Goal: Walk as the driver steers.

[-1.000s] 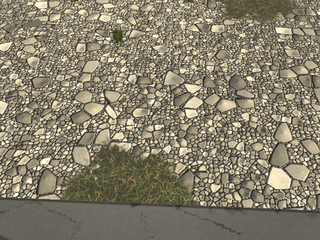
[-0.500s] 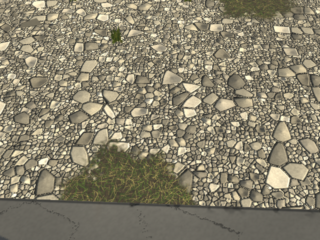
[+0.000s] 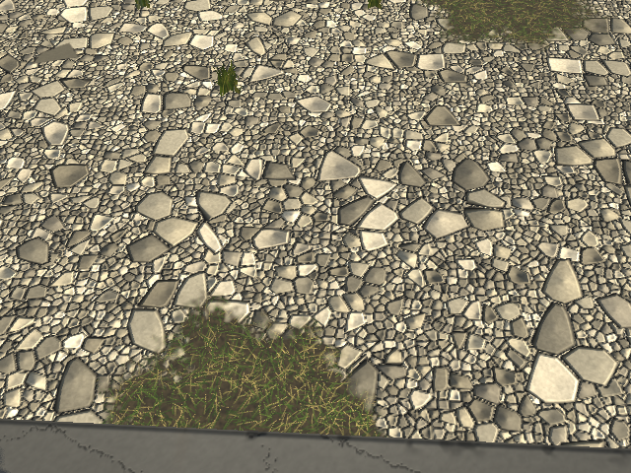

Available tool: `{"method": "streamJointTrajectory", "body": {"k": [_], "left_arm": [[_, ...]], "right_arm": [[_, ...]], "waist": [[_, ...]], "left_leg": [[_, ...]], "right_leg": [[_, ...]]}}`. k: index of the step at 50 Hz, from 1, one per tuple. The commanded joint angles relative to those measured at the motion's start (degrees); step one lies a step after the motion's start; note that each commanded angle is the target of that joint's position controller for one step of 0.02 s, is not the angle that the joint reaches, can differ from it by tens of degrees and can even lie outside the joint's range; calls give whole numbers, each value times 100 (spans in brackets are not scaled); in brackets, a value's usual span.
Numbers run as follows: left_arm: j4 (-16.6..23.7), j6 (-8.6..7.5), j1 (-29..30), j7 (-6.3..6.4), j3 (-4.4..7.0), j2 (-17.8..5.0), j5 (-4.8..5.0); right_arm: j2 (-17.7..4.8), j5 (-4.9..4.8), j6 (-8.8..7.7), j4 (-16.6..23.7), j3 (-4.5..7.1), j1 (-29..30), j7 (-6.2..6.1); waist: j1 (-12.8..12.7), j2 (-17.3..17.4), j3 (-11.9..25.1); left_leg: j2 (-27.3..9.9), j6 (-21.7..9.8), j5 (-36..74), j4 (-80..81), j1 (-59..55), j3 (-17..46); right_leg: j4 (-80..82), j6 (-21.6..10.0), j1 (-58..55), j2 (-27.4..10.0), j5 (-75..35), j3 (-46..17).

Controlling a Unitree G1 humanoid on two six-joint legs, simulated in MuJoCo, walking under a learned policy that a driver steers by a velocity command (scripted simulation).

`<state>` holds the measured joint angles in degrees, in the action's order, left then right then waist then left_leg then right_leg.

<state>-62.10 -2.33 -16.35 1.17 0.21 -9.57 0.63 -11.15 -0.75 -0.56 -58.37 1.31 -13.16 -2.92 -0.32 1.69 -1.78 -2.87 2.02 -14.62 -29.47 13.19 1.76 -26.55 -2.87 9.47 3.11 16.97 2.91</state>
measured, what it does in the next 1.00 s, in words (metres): walks ahead: left foot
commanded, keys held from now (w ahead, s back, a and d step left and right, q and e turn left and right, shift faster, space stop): no key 0.20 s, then w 0.80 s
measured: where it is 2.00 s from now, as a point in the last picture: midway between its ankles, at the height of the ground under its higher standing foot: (306, 301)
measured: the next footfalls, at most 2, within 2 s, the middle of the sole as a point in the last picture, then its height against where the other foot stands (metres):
left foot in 0.52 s outside the picture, level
right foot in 1.04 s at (358, 455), level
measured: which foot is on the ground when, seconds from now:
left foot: down 0.00-0.32, up 0.34-0.50, down 0.52-1.00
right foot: down 0.00-0.54, up 0.56-1.00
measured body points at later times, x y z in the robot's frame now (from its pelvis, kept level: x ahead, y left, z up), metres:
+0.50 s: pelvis +0.07 +0.05 -0.01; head +0.08 +0.07 +0.44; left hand +0.01 +0.30 -0.17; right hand +0.14 -0.20 -0.14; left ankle +0.10 +0.15 -0.73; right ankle -0.03 -0.09 -0.74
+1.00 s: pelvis +0.30 +0.07 -0.01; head +0.34 +0.07 +0.44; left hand +0.54 +0.28 -0.11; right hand +0.20 -0.18 -0.14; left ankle +0.11 +0.16 -0.74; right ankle +0.50 -0.05 -0.71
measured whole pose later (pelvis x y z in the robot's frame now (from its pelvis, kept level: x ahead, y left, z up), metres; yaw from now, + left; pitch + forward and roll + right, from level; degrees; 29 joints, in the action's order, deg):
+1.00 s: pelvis +0.30 +0.07 -0.01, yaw +0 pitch +2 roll +0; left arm -49.7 -5.3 3.7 -2.5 2.3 -12.1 1.7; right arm -11.5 -0.4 -4.9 -61.7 2.7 -28.0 -0.9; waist 4.8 -1.5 -2.2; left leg 1.9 -1.4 -21.4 -8.2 -11.5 -2.9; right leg -30.4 -4.4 34.6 -2.3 -0.9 2.9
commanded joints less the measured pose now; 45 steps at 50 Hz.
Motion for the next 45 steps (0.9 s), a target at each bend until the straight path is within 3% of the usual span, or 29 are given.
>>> {"method": "streamJointTrajectory", "body": {"k": [1,2,3,5,10,11,13,15,16,17,18,20,22,23,24,25,26,27,28,29,30,31,33,34,36,40,45], "left_arm": [[104,-27,-480,-39,169,-647,-51],[65,-11,-439,-28,144,-528,-63],[58,2,-344,-14,160,-582,-32],[45,64,-370,31,157,-571,-32],[65,148,-322,86,177,-648,-42],[11,161,-407,93,176,-615,-34],[-12,181,-422,95,220,-657,43],[-1,90,-608,96,256,-774,122],[-28,1,-833,90,298,-941,162],[-58,-87,-998,72,375,-1211,169],[-42,-171,-1001,61,408,-1299,134],[33,-307,-973,16,391,-1181,36],[181,-291,-685,-25,391,-1164,97],[273,-241,-422,-34,391,-1188,138],[357,-181,-141,-47,393,-1228,161],[396,-153,-153,-48,389,-1243,118],[462,-170,16,-40,339,-1116,89],[683,-230,13,-22,225,-697,48],[781,-339,29,-26,186,-477,164],[837,-419,117,-65,215,-619,291],[835,-463,181,-87,244,-754,291],[790,-480,178,-68,301,-820,220],[725,-419,114,-87,404,-926,116],[720,-357,86,-113,398,-769,118],[824,-269,453,-117,413,-718,102],[1218,-247,1540,-150,354,-591,64],[1506,-307,2431,-284,283,-588,103]], "right_arm": [[-769,-12,175,-76,145,-576,-37],[-655,-33,160,-80,155,-466,-15],[-511,5,130,-91,140,-455,-10],[-559,22,29,-106,175,-363,17],[-496,2,-28,-211,193,-266,47],[-467,-2,-19,-281,198,-358,43],[-482,-62,-4,-341,242,-389,49],[-382,-98,-112,-204,217,-165,67],[-294,-126,-231,-71,185,60,96],[-172,-134,-358,82,143,290,145],[-193,-132,-461,210,134,522,198],[-328,-155,-576,332,171,663,296],[-441,-204,-604,359,199,608,364],[-428,-210,-604,255,224,364,388],[-378,-184,-595,-29,272,-263,402],[-511,-115,-548,-352,397,-999,392],[-739,-73,-505,-560,527,-1819,371],[-1406,-76,-519,-568,660,-2510,339],[-1121,40,-601,-522,502,-2330,385],[-879,23,-675,-329,395,-1608,385],[-657,7,-705,-161,311,-1091,414],[-610,20,-705,-70,258,-808,450],[-414,61,-659,-79,173,-866,457],[-522,74,-638,-129,183,-1004,426],[-605,91,-619,-179,180,-1234,346],[-760,108,-558,-104,189,-1331,220],[-784,34,-525,-192,226,-1719,186]], "waist": [[-115,358,-78],[-15,248,-184],[41,8,-211],[16,-40,-63],[-3,-27,169],[3,-47,311],[-8,-144,93],[-130,-450,-625],[-241,-741,-878],[-285,-1105,-1041],[-289,-1148,-1196],[-258,-1002,-1060],[-118,-801,-857],[79,-722,-733],[401,-686,-541],[648,-584,-250],[1043,-40,-17],[1159,1675,340],[894,1498,475],[573,840,-83],[405,419,-295],[259,157,-366],[145,251,-313],[89,401,-257],[118,176,-328],[292,148,-547],[483,186,-786]], "left_leg": [[-96,-340,1886,249,-825,63],[-18,-378,1631,201,-629,53],[-13,-350,1767,254,-565,87],[-5,-328,2180,254,-552,89],[25,-340,2340,267,-577,52],[108,-360,1776,245,-630,-39],[342,-498,-347,-9,-259,-229],[364,-605,-1813,-274,769,-178],[381,-618,-1709,-703,1371,-276],[372,-624,-1297,-1252,1827,-448],[216,-684,-1251,-1625,2207,-345],[-94,-790,-1766,-2246,2796,-45],[-288,-843,-1639,-1613,2432,-71],[-151,-830,-1076,-923,1542,-321],[222,-757,-103,-363,78,-746],[605,-657,348,-410,-1148,-960],[258,-807,140,-91,-1882,-336],[-1332,-1563,-762,1356,-2459,2549],[-1951,-1998,-1307,2099,-2386,4344],[-1985,-1845,-1495,1980,-1995,3792],[-1721,-1608,-1089,1949,-1647,2918],[-1472,-1416,-400,2000,-1370,2218],[-994,-1089,1139,2004,-1125,1118],[-975,-1154,1440,2054,-1158,966],[-920,-1205,1890,2168,-1205,703],[-849,-1206,1963,2400,-1105,368],[-942,-1214,1855,2514,-1390,98]], "right_leg": [[740,-84,552,-419,-1186,-420],[644,31,429,-323,-1268,-278],[528,57,369,-337,-1532,-264],[344,56,136,-385,-2218,-257],[236,69,-157,-430,-2280,-247],[207,48,-228,-352,-1704,-158],[122,-165,17,-268,452,-163],[554,-517,263,-751,2292,-946],[936,-777,65,-1240,2691,-1654],[1348,-1107,-144,-1893,2731,-2556],[1529,-1337,-208,-2340,2268,-3119],[1434,-1388,-725,-2608,922,-3185],[1351,-1038,-739,-2379,371,-2413],[1281,-794,-280,-2018,427,-1828],[1045,-579,583,-1590,293,-1211],[533,-434,1197,-1213,-398,-800],[-795,-150,1667,-820,-1121,-231],[-3126,287,2584,-113,55,274],[-4464,169,3173,11,1385,-675],[-4940,-40,3693,-392,1072,-900],[-4840,-187,3662,-692,445,-853],[-4468,-233,3477,-892,-40,-781],[-3849,-233,2902,-1071,-503,-621],[-3676,-151,2879,-1045,-598,-489],[-3317,-10,3122,-1033,-873,-375],[-1864,160,3312,-943,-1677,-249],[-716,46,3078,-717,-2173,-59]]}}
